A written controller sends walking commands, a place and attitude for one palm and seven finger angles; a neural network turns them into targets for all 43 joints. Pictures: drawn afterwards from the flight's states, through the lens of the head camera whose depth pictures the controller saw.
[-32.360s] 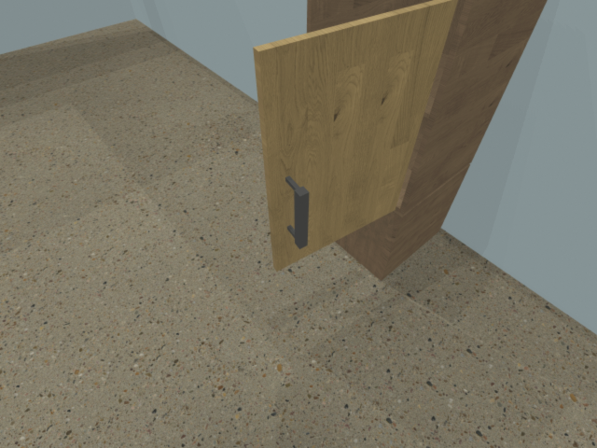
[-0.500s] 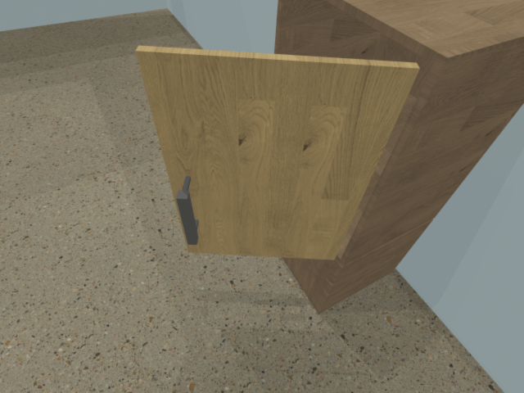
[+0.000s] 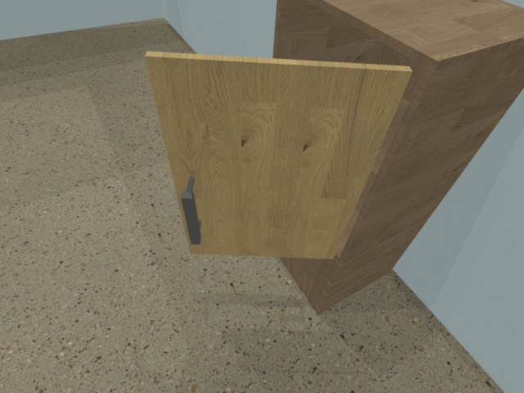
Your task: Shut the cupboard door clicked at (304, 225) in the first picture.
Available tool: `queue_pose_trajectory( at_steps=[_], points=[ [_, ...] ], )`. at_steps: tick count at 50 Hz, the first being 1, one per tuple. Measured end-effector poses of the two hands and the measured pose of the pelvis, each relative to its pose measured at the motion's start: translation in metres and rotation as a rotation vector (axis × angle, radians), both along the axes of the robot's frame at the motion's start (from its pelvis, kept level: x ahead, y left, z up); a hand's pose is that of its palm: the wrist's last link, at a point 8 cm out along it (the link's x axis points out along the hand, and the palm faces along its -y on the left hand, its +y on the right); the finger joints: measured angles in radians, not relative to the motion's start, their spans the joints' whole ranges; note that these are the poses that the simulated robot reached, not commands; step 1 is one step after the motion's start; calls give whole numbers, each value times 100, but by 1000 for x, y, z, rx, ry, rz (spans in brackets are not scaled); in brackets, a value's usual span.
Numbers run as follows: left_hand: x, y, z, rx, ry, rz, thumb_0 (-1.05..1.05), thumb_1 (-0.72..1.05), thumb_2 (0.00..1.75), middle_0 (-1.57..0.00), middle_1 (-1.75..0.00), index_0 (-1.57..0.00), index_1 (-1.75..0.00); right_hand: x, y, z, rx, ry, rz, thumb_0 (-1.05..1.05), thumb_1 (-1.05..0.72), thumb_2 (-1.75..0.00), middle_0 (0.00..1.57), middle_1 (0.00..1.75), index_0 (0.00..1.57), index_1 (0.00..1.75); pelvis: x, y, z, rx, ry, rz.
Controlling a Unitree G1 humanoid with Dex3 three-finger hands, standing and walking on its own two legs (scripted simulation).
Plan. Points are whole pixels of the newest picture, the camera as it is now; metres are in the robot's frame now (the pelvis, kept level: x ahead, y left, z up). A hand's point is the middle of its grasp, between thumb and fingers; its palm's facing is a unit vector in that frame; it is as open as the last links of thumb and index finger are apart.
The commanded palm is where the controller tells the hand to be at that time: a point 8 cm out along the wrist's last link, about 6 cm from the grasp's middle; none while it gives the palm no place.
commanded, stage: look again from close up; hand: left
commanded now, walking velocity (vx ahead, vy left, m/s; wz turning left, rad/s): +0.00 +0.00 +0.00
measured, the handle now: (193, 212) +0.51 +0.19 -0.11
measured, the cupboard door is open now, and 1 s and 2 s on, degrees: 59 59 59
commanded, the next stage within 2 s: shuffle to correct the standing spot in 0.58 s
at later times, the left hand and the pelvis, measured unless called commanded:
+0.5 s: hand out of the picture +0.03 +0.19 -0.18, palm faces +0.03 -0.97 -0.22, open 7.3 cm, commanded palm none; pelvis +0.01 +0.01 -0.01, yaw +0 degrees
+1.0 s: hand out of the picture +0.00 +0.16 -0.19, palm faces +0.02 -0.99 -0.16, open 7.3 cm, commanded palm none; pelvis +0.03 +0.00 -0.01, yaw +0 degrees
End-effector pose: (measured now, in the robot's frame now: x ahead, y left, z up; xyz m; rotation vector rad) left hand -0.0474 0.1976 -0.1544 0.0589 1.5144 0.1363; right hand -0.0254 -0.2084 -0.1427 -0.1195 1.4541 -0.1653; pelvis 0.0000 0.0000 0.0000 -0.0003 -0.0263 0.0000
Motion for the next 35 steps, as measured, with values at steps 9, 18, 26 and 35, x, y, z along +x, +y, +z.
queue_pose_trajectory(
  at_steps=[9, 18, 26, 35],
  points=[
    [10, 3, -2, 12, -43, -29, 0, 91, 90, -20, -30, -20, -30, 7, 5, -7, 14, -29, 23, 1, -91, -90, 20, 30, 20, 30, -1, 6, -6, -18, 14, 11],
    [46, 34, 3, 89, -158, -44, 0, 91, 90, -20, -30, -20, -30, 31, 3, -16, 9, -114, 47, 2, -93, -90, 20, 30, 20, 30, 4, 14, -11, -5, 7, 17],
    [67, 45, 7, 107, -206, -66, 0, 91, 90, -20, -30, -20, -30, 48, -4, -10, -10, -160, 57, 2, -92, -90, 20, 30, 20, 30, 6, 15, -9, 2, 2, 5],
    [65, 40, 4, 82, -185, -71, 0, 91, 90, -20, -30, -20, -30, 54, -8, -4, -24, -153, 64, 1, -91, -90, 20, 30, 20, 30, 7, 13, -7, 1, 3, 1]
  ],
)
